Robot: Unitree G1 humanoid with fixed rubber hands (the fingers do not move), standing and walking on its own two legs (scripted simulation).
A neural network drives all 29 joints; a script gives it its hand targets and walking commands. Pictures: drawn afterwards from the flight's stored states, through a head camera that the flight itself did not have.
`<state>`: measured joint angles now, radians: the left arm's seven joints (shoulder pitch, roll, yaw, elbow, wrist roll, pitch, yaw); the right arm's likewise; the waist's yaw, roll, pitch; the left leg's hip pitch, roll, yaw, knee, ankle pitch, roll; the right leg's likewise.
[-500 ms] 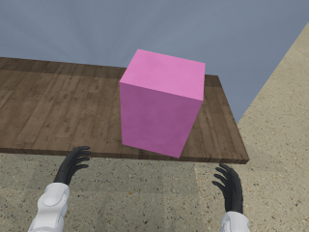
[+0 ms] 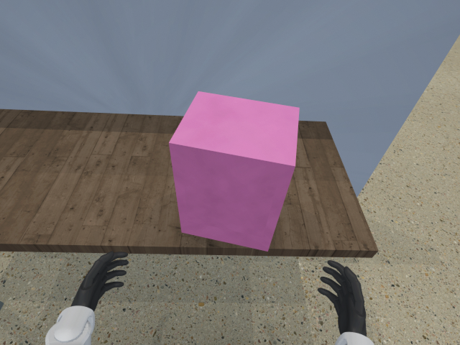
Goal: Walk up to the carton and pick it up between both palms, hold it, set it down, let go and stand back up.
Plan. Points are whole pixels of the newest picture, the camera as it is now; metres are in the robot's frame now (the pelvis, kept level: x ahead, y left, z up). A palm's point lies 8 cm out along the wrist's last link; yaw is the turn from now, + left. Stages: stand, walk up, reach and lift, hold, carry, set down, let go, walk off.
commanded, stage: set down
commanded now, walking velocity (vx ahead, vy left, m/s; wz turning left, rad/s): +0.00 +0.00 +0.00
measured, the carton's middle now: (235, 175) +0.48 -0.01 +0.01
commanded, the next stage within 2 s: let go in 1.42 s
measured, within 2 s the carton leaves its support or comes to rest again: neither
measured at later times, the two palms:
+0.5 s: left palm (92, 317) +0.21 +0.25 -0.05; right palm (356, 335) +0.16 -0.19 -0.03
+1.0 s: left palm (99, 327) +0.20 +0.24 -0.07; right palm out of the picture +0.14 -0.21 -0.06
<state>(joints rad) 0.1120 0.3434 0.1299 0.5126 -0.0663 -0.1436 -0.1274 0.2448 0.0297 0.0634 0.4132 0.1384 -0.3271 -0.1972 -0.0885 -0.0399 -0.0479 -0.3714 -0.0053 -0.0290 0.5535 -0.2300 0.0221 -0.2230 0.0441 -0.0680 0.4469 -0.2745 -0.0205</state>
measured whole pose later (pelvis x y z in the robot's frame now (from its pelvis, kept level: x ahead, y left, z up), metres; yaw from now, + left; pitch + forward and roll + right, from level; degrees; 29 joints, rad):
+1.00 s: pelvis +0.00 +0.00 +0.00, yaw +0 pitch +1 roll -2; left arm 0.17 0.23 0.13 0.51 -0.07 0.08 -0.04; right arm 0.29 -0.12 0.05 0.52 0.12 -0.20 -0.03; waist -0.09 0.00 -0.03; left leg -0.33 -0.01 -0.03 0.55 -0.24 0.02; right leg -0.18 0.04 -0.07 0.43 -0.28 -0.02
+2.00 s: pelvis +0.00 -0.01 +0.00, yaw +0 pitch +1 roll -2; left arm 0.17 0.22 0.13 0.53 -0.07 0.07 0.01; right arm 0.19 -0.19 0.03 0.70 0.03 -0.11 0.03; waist -0.09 0.00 -0.02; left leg -0.33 -0.01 -0.03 0.54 -0.23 0.02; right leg -0.19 0.04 -0.07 0.45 -0.28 -0.03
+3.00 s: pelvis +0.00 -0.02 +0.00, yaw +0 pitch +1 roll -1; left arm 0.17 0.32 0.13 0.64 -0.07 -0.03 0.01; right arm 0.19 -0.28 0.03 0.70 0.02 -0.06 0.01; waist -0.09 0.01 -0.02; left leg -0.33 -0.01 -0.03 0.54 -0.23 0.02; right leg -0.21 0.04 -0.07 0.50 -0.31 -0.05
